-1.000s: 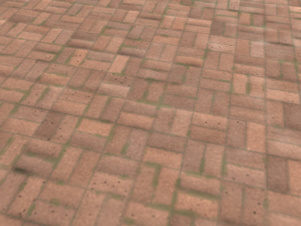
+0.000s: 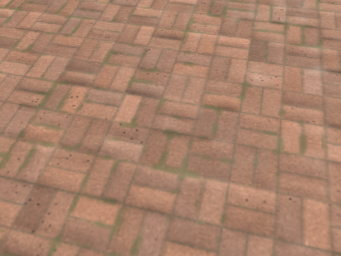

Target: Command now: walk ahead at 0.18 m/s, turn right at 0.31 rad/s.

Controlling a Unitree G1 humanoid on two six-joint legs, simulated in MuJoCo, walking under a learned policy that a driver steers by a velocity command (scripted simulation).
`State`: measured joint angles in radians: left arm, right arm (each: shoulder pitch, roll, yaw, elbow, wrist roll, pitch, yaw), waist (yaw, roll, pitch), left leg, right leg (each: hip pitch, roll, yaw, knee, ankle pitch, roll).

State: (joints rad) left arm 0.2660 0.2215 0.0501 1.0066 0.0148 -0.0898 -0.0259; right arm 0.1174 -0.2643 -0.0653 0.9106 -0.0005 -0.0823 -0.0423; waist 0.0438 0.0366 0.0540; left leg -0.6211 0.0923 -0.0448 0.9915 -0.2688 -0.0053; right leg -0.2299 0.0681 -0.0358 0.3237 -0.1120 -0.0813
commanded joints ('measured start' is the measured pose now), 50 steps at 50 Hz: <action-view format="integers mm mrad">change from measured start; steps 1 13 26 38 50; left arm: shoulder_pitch -68 75 -137 149 188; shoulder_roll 193 138 102 237 193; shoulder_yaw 40 39 49 78 67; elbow -84 -165 -273 -233 -238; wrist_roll -13 -26 -34 -25 -44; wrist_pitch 4 58 76 13 18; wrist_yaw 28 66 19 5 57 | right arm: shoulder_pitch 78 95 51 -93 -280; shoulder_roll -42 -177 -192 -137 -59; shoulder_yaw -9 -45 -60 -36 -7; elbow -29 -82 -96 -206 -251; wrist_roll -3 -34 5 33 14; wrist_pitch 21 26 1 -49 -44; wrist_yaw -8 -7 -4 58 83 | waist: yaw -66 -35 -71 29 25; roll -109 237 96 -231 -148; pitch -117 -304 -107 -37 1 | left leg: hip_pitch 139 698 465 -422 -7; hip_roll -26 378 221 -15 -94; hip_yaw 8 -474 -20 -6 24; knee -173 -625 -866 212 -469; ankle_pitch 130 703 -118 -177 382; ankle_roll -27 294 186 38 -6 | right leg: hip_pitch -31 -399 -339 350 129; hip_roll -238 14 -158 -422 -232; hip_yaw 144 144 18 662 284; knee -66 740 507 -128 -115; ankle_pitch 571 -609 -176 -385 94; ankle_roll -160 86 85 -260 -111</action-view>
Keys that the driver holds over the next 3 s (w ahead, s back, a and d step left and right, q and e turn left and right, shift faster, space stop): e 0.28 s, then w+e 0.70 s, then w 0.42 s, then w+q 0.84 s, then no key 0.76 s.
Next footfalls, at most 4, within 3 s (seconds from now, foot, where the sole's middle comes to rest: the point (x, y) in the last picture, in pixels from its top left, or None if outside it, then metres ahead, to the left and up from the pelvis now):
0.22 left None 0.21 0.13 -0.78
0.70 right None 0.15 -0.14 -0.78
1.16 left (232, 233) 0.55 -0.16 -0.78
1.64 right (324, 224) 0.60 -0.53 -0.78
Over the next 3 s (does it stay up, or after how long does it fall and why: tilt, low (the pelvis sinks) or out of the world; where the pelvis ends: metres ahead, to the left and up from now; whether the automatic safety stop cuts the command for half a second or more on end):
stays up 1.06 -0.50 -0.01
